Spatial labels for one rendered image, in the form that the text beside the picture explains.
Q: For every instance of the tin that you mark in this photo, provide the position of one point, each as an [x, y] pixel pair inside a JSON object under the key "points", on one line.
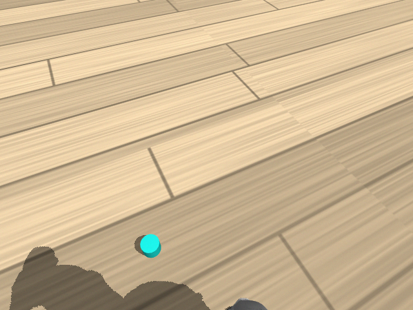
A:
{"points": [[150, 245]]}

